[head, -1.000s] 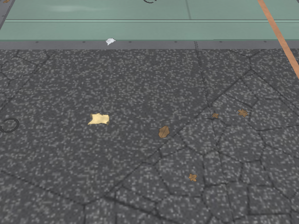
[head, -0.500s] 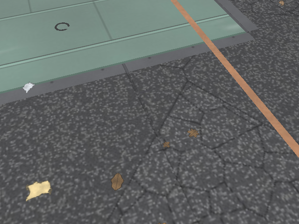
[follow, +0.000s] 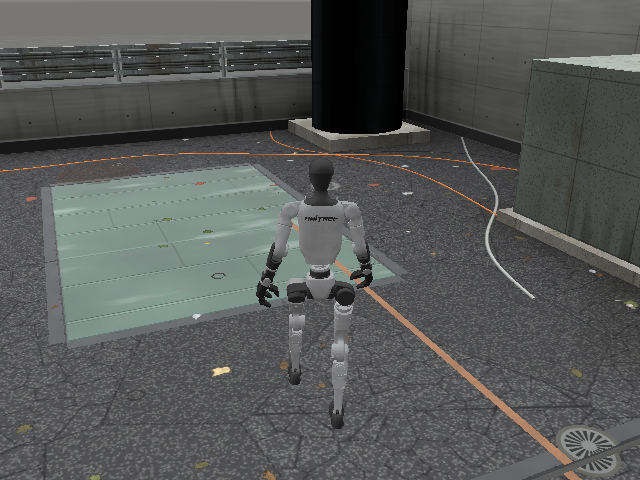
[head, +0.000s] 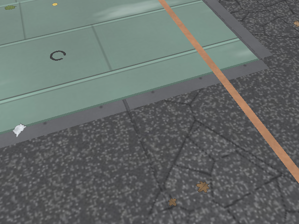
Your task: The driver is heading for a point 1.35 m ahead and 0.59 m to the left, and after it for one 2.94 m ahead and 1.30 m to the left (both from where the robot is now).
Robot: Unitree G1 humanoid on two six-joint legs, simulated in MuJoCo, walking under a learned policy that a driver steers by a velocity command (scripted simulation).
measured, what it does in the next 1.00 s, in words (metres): walks ahead, turning left: left foot, then right foot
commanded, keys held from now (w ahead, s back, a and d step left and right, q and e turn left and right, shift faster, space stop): w+q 1.00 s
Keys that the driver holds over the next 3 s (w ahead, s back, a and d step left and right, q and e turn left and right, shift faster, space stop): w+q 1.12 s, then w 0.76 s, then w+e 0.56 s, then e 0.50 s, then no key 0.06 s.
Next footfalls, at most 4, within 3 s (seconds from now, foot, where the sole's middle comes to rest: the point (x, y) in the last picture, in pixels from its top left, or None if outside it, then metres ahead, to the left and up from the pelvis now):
0.08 left None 0.23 0.12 -0.77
0.56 right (174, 211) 0.53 -0.03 -0.77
1.08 left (95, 184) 0.64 0.35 -0.77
1.60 right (100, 121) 1.02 0.39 -0.77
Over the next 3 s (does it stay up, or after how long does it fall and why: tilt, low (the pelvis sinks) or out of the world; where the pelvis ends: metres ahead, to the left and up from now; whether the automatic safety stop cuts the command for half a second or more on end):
stays up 1.30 0.72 0.00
